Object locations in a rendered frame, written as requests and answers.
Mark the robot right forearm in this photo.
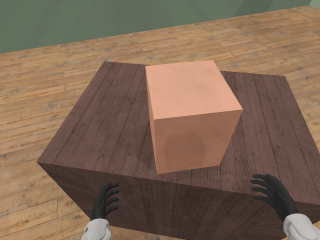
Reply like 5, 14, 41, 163
283, 213, 320, 240

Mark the carton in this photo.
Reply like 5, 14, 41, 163
145, 60, 243, 174

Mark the pedestal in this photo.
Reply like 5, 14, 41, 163
37, 61, 320, 240

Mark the left robot hand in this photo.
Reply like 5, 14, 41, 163
90, 181, 120, 221

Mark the robot left forearm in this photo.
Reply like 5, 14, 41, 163
81, 218, 111, 240

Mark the right robot hand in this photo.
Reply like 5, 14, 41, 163
250, 174, 299, 222

